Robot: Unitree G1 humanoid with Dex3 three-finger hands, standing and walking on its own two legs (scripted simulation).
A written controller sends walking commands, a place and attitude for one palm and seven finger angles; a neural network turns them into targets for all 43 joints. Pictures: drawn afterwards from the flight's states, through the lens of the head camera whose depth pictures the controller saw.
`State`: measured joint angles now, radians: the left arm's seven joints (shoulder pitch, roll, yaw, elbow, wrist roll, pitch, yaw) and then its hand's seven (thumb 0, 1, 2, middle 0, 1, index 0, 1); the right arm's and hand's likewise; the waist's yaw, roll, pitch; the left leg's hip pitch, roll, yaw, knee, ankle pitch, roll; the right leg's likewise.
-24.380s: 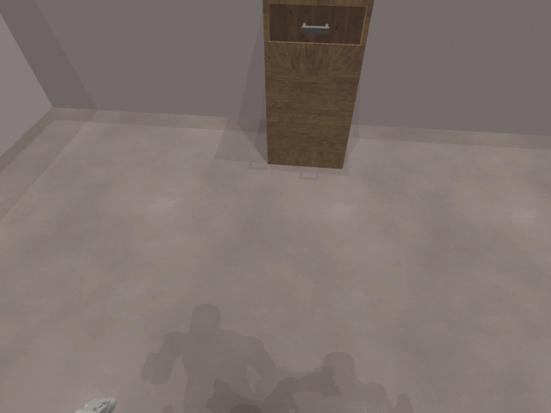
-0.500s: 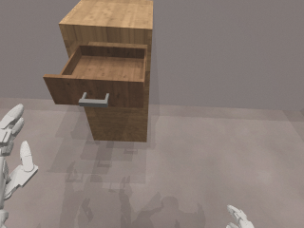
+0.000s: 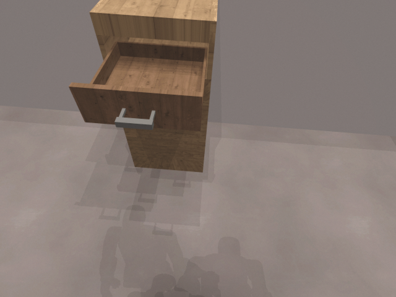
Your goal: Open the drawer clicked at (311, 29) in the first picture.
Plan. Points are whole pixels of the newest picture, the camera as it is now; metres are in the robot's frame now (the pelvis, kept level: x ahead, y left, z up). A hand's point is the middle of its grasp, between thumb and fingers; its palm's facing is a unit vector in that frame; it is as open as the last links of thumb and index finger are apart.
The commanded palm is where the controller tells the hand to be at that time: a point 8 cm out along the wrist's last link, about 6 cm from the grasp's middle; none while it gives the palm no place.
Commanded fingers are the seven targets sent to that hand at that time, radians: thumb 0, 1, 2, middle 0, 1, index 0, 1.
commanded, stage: let the arm hang, fingers relaxed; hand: left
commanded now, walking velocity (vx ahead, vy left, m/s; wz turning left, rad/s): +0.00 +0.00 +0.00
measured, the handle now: (136, 118) +0.57 +0.22 -0.02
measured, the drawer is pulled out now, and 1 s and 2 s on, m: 0.30 0.30 0.30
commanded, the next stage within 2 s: look to check the result in 0.72 s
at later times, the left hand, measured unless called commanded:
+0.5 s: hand out of the picture +0.01 +0.18 -0.17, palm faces -0.01 -0.98 -0.20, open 7.4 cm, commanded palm none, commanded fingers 0.00 0.90 0.90 -0.20 -0.30 -0.20 -0.30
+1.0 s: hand out of the picture +0.02 +0.18 -0.17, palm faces -0.02 -0.97 -0.24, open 7.4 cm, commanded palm none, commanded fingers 0.00 0.90 0.90 -0.20 -0.30 -0.20 -0.30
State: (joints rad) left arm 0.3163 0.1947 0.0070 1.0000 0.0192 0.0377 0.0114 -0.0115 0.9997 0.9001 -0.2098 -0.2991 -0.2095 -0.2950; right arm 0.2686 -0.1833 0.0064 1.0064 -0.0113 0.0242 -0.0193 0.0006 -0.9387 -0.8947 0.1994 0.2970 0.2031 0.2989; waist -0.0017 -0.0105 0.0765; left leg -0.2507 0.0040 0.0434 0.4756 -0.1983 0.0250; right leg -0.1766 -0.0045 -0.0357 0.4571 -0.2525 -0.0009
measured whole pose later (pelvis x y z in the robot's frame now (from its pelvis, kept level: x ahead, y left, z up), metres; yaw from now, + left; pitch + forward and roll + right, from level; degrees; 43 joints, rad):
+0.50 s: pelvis +0.00 +0.01 +0.00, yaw +0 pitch -2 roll +0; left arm 0.25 0.15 -0.01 1.14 0.02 0.00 0.02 0.00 0.91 0.90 -0.20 -0.30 -0.20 -0.29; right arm 0.27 -0.13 0.00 1.14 -0.01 0.02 -0.02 0.01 -0.92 -0.90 0.20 0.30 0.20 0.30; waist -0.01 0.03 0.06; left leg -0.20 -0.02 0.06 0.38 -0.16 0.03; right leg -0.14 -0.02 -0.03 0.41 -0.23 0.01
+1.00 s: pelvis +0.01 -0.01 +0.01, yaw -1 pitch -2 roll +0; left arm 0.22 0.19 0.01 1.15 0.02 -0.01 0.02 0.00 0.91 0.90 -0.20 -0.30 -0.20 -0.29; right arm 0.22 -0.18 -0.01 1.14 -0.01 0.01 -0.03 0.00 -0.90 -0.90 0.20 0.30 0.20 0.30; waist -0.01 0.02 0.09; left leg -0.18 0.00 0.05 0.36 -0.16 0.01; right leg -0.12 0.00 -0.03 0.37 -0.22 -0.01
